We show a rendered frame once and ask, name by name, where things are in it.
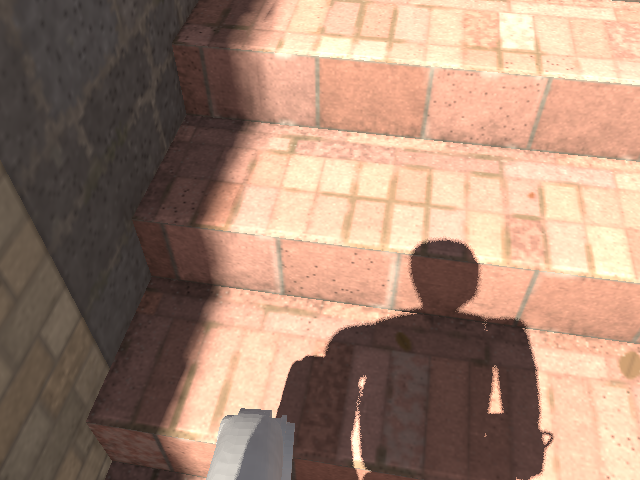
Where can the left robot thigh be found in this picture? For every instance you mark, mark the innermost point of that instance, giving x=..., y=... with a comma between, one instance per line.
x=253, y=446

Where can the robot left shin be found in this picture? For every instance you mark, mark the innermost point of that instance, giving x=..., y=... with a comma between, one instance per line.
x=222, y=423

